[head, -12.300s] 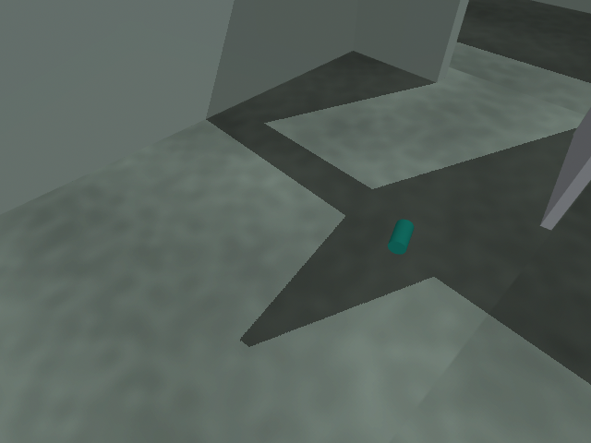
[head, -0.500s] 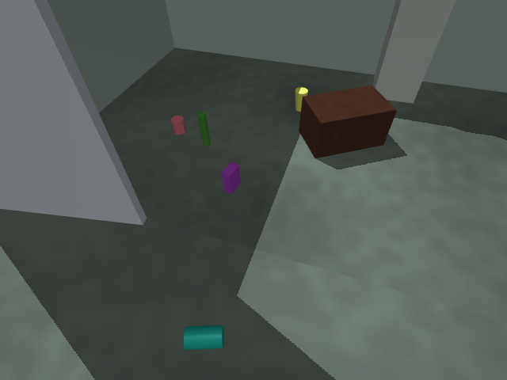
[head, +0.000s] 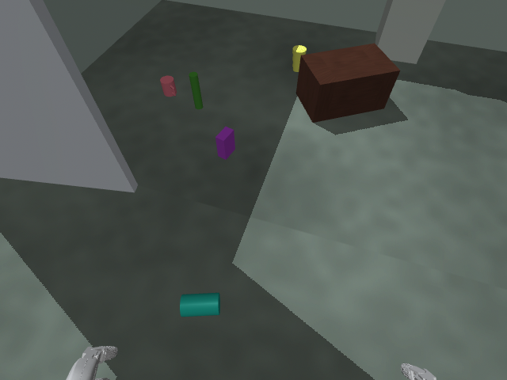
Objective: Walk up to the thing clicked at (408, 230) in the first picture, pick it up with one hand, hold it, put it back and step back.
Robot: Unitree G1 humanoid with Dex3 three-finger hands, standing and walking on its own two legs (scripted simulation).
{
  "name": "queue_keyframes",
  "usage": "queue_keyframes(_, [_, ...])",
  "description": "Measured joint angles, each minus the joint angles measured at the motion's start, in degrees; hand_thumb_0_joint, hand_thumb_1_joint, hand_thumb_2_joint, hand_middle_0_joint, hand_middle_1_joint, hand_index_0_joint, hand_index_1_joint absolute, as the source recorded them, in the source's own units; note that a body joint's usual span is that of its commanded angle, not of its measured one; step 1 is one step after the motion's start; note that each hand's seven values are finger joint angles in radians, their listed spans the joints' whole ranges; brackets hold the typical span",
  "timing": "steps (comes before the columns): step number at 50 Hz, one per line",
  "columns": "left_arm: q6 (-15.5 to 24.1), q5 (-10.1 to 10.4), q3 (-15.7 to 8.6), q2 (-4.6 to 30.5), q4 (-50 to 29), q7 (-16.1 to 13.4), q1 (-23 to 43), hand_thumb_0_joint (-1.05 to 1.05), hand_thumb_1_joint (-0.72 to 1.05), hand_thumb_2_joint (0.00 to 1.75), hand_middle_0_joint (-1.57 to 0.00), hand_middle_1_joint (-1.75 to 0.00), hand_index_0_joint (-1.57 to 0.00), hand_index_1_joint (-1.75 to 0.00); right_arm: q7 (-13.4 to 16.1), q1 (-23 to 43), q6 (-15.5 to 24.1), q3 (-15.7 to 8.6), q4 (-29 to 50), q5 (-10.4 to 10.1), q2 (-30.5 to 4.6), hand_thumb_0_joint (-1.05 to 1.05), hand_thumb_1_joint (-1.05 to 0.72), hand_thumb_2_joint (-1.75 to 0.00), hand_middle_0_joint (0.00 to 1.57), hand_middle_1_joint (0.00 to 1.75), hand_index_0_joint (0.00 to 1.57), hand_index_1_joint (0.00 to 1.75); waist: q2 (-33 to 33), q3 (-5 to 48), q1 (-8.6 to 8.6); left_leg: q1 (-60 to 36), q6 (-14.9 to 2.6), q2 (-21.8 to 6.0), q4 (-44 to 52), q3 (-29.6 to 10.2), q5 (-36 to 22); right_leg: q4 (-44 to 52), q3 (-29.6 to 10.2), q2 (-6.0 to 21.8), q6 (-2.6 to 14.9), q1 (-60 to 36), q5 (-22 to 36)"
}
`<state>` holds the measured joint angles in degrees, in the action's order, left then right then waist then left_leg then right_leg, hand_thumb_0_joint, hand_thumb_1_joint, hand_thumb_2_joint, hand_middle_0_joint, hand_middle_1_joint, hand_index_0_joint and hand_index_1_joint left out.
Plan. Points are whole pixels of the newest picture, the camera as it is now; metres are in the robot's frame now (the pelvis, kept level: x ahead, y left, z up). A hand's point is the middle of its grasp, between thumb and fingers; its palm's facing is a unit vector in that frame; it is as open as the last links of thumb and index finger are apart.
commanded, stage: rise first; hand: left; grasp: from above
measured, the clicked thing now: (200, 304) +0.45 +0.21 -0.72
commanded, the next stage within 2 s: none
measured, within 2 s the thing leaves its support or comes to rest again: neither
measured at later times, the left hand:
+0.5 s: hand out of the picture +0.14 +0.26 -0.24, palm faces -0.26 -0.82 -0.50, open 14.2 cm
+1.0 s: hand (157, 340) +0.28 +0.27 -0.44, palm faces -0.50 -0.32 -0.80, open 14.0 cm
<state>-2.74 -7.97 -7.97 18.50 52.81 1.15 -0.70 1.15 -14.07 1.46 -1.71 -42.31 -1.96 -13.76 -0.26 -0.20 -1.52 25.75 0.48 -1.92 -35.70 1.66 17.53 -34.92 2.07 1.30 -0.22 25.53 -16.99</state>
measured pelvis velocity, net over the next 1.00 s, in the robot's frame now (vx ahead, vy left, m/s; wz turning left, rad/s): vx -0.08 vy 0.00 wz -0.02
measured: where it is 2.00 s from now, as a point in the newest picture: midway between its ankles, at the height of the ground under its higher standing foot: outside the picture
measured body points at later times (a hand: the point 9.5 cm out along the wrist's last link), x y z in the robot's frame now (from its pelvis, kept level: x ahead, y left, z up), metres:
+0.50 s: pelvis -0.01 +0.01 -0.09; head +0.11 +0.03 +0.35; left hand +0.15 +0.31 -0.20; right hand +0.18 -0.24 -0.18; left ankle +0.00 +0.12 -0.73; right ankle +0.00 -0.12 -0.73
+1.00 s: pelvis -0.08 +0.00 -0.29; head +0.13 +0.02 +0.11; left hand +0.31 +0.29 -0.39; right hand +0.05 -0.27 -0.42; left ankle +0.00 +0.12 -0.73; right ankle +0.00 -0.12 -0.73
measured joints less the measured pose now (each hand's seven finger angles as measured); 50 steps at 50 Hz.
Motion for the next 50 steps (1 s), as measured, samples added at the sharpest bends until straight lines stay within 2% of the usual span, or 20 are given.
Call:
queue_keyframes(5, [-3.0, -1.7, 0.4, -0.5, -4.2, -0.7, -3.1, 0.0, -0.12, 1.0, -0.06, -0.98, -0.07, -0.98, -0.3, -0.3, 1.1, -0.1, 3.0, 0.4, 0.2, 0.01, -0.92, -0.9, 0.2, 0.3, 0.21, 0.3, 0.3, 2.0, -0.14, 6.0, -0.32, 0.0, -6.8, -0.1, 3.2, -6.3, -0.1, 0.2, -0.34, 5.8, -3.0])
queue_keyframes(10, [-3.2, -3.6, 0.6, -1.1, -11.0, -1.1, -6.5, 0.0, -0.36, 1.0, -0.07, -1.03, -0.07, -1.03, -0.2, 0.4, 2.7, -0.8, 5.3, 0.8, -0.1, 0.01, -0.9, -0.9, 0.2, 0.3, 0.21, 0.3, 0.3, 3.9, 0.37, 13.9, -0.57, 0.0, -16.1, -0.6, 7.5, -15.2, 0.1, 0.5, -0.68, 13.4, -7.1])
queue_keyframes(17, [-5.7, -6.3, 1.8, -1.5, -21.4, -1.7, -11.6, 0.0, -0.51, 1.01, -0.08, -1.04, -0.06, -1.05, -0.1, 2.4, 3.9, -1.1, 8.1, 1.0, 0.2, 0.01, -0.9, -0.9, 0.2, 0.3, 0.21, 0.3, 0.4, 5.5, 0.66, 21.6, -0.74, -0.1, -24.7, -1.1, 11.3, -23.2, 0.3, 0.6, -0.82, 20.6, -10.7])
queue_keyframes(22, [-6.9, -9.0, 2.8, -0.8, -23.8, -2.0, -11.8, 0.0, -0.55, 1.0, -0.08, -1.04, -0.07, -1.05, -0.2, 3.6, 5.2, -0.4, 10.0, 1.3, 0.3, 0.01, -0.9, -0.9, 0.2, 0.3, 0.21, 0.3, 0.6, 6.6, 0.44, 27.3, -0.81, -0.1, -29.6, -1.8, 13.1, -27.8, 0.7, 0.7, -0.8, 25.9, -12.5])
queue_keyframes(26, [-4.9, -13.3, 2.8, 0.6, -21.0, -2.6, -8.4, 0.0, -0.55, 0.99, -0.08, -1.04, -0.07, -1.05, -0.9, 4.7, 6.9, -0.1, 11.2, 1.7, -0.3, 0.01, -0.9, -0.9, 0.2, 0.3, 0.21, 0.3, 0.3, 8.3, 0.11, 35.4, -0.77, 0.0, -36.4, -2.1, 15.2, -34.9, 0.8, 1.0, -0.69, 34.0, -14.9])
queue_keyframes(33, [0.7, -22.1, 3.7, 2.9, -17.6, -5.0, 0.6, 0.0, -0.55, 0.99, -0.08, -1.06, -0.07, -1.06, -2.4, 7.7, 8.3, -0.8, 9.8, 1.5, -1.9, 0.01, -0.88, -0.9, 0.2, 0.3, 0.21, 0.3, 0.3, 10.7, -0.22, 52.6, -0.69, 0.2, -51.6, -2.3, 19.4, -50.7, 0.3, 1.4, -0.64, 51.4, -19.5])
queue_keyframes(39, [3.3, -29.2, 3.7, 4.9, -13.8, -7.0, 10.7, 0.0, -0.55, 0.99, -0.09, -1.07, -0.08, -1.07, -3.1, 9.6, 7.2, -1.9, 7.0, 1.4, -2.4, 0.01, -0.9, -0.9, 0.2, 0.3, 0.21, 0.3, 0.9, 10.8, -0.15, 65.6, -0.64, 0.0, -62.4, -2.8, 21.0, -61.6, 0.2, 1.4, -0.25, 64.4, -21.2])
queue_keyframes(44, [5.5, -34.5, 4.2, 7.1, -7.5, -7.6, 20.2, 0.0, -0.56, 1.0, -0.09, -1.07, -0.08, -1.07, -3.6, 9.3, 5.8, -2.3, 4.7, 1.7, -2.2, 0.01, -0.91, -0.9, 0.2, 0.3, 0.21, 0.3, 1.4, 10.3, -0.21, 74.5, -0.67, -0.1, -69.1, -3.4, 20.9, -68.1, 0.3, 1.2, 0.05, 73.3, -21.0])
queue_keyframes(50, [9.3, -41.0, 4.8, 10.4, 1.0, -8.3, 30.5, 0.0, -0.53, 0.99, -0.1, -1.06, -0.1, -1.06, -3.9, 7.3, 4.6, -2.1, 2.4, 2.5, -1.6, 0.01, -0.9, -0.9, 0.2, 0.3, 0.21, 0.3, 1.7, 9.2, -1.6, 83.0, -0.64, -0.1, -76.1, -4.1, 20.5, -74.8, 0.6, 1.2, 0.22, 81.4, -20.5])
